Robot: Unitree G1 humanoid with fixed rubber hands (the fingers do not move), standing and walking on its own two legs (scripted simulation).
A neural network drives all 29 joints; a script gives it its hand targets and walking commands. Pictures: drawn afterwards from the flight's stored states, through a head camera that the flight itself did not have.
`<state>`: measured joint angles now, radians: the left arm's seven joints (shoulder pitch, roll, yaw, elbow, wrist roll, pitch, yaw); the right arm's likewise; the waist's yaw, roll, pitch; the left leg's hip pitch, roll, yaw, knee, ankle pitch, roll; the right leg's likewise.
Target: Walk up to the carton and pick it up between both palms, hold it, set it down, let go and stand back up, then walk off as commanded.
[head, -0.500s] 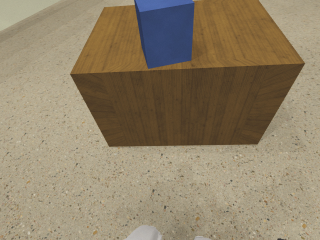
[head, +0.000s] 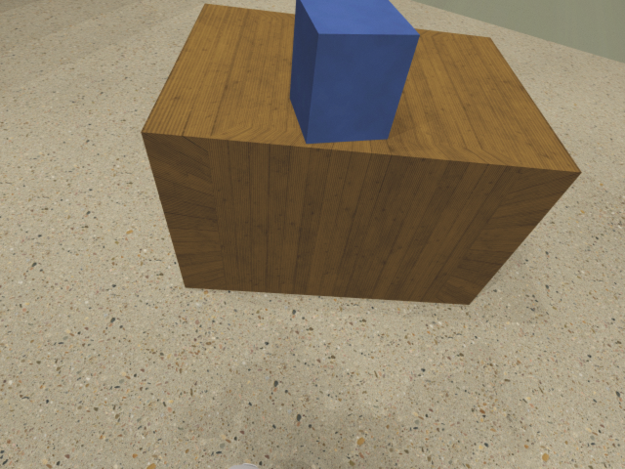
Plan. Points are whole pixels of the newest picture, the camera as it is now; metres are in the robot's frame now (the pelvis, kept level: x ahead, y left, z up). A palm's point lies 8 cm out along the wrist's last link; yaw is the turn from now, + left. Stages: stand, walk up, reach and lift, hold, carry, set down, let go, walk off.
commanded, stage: walk off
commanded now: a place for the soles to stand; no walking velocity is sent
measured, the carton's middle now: (345, 71) +0.95 -0.01 +0.04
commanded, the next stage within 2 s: stand in 0.88 s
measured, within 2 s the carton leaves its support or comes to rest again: neither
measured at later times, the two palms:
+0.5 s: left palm out of the picture +0.08 +0.27 -0.10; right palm out of the picture +0.15 -0.35 -0.10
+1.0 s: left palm out of the picture +0.09 +0.27 -0.09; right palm out of the picture +0.15 -0.34 -0.10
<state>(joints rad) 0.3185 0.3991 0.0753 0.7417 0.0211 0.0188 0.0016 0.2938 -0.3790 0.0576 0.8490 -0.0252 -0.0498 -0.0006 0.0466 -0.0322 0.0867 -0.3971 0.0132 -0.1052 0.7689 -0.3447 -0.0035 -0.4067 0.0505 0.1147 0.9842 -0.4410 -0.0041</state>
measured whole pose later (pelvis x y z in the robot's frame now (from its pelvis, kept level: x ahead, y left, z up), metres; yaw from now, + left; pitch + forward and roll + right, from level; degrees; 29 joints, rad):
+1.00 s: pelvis +0.02 -0.05 +0.00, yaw +1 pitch -1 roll +1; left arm 0.26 0.39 0.08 0.76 0.02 0.00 0.00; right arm 0.13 -0.38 0.06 0.92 -0.03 -0.04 -0.02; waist 0.05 -0.03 0.03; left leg -0.36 -0.04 -0.09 0.71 -0.34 -0.01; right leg -0.33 0.01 0.09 0.74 -0.40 0.01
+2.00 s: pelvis +0.00 -0.05 +0.01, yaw +1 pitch +0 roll +0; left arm 0.26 0.39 0.08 0.84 0.02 -0.01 0.00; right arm 0.07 -0.37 0.06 1.00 -0.03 -0.03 0.00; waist 0.05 -0.03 0.00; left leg -0.36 -0.03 -0.09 0.60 -0.25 -0.01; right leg -0.33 0.01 0.09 0.64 -0.32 0.01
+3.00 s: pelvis +0.00 -0.05 +0.01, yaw +1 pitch +0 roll +1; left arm 0.26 0.39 0.08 0.87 0.02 -0.01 0.00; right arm 0.09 -0.38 0.06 1.02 -0.03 -0.03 0.00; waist 0.05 -0.02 -0.01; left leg -0.35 -0.03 -0.09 0.58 -0.23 -0.01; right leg -0.33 0.01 0.09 0.62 -0.30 0.01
